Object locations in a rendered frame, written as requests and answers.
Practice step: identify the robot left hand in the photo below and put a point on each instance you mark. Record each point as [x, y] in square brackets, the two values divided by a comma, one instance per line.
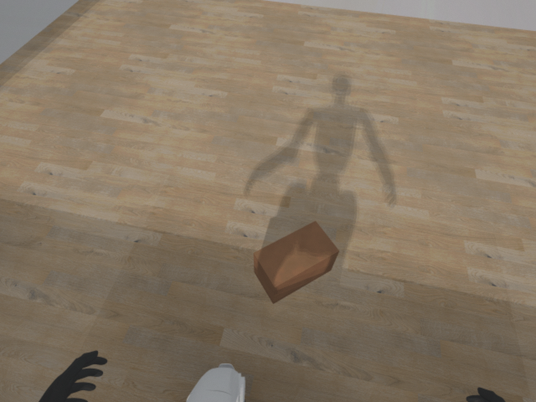
[65, 384]

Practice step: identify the carton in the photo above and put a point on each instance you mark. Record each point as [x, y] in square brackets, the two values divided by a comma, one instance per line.
[295, 260]

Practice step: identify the robot left thigh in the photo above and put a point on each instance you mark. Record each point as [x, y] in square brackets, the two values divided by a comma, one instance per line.
[219, 385]

